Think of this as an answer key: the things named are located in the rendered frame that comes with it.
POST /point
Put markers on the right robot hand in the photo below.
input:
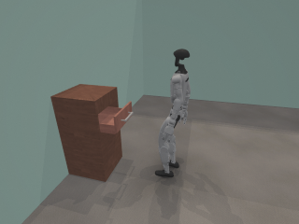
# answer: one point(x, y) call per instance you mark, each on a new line
point(184, 116)

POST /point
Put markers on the left robot upper arm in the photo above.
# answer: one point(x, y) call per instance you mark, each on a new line
point(177, 83)

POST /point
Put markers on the robot left forearm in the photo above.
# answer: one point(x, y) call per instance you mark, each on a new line
point(174, 116)

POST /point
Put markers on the robot head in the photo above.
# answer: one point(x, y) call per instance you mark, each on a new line
point(181, 54)

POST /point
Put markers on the cabinet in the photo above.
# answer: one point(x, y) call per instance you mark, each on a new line
point(88, 152)

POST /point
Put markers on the drawer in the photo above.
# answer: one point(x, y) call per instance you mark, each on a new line
point(110, 119)

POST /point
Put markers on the right robot thigh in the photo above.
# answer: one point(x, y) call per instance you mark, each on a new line
point(173, 137)

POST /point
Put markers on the handle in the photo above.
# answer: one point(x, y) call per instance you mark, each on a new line
point(131, 113)

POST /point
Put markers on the left robot hand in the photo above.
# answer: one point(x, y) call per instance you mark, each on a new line
point(169, 130)

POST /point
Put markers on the robot right forearm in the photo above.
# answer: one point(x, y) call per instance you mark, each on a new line
point(186, 101)

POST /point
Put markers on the right robot upper arm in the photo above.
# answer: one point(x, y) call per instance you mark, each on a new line
point(188, 88)

